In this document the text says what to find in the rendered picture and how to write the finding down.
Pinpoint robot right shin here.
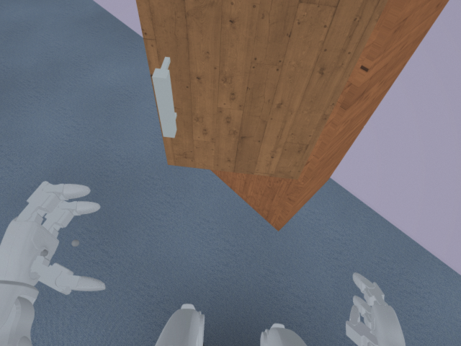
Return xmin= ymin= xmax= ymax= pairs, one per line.
xmin=270 ymin=323 xmax=285 ymax=329

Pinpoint left robot forearm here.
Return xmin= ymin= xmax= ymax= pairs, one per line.
xmin=0 ymin=280 xmax=39 ymax=346

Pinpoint handle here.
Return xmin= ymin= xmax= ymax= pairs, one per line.
xmin=152 ymin=57 xmax=177 ymax=138

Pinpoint right robot thigh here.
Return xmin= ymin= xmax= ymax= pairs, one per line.
xmin=260 ymin=327 xmax=307 ymax=346

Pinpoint robot left hand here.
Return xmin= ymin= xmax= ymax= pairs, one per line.
xmin=0 ymin=181 xmax=105 ymax=295

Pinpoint robot right hand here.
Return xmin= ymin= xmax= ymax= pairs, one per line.
xmin=346 ymin=272 xmax=406 ymax=346

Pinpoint cupboard door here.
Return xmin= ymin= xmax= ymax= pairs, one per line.
xmin=136 ymin=0 xmax=388 ymax=179

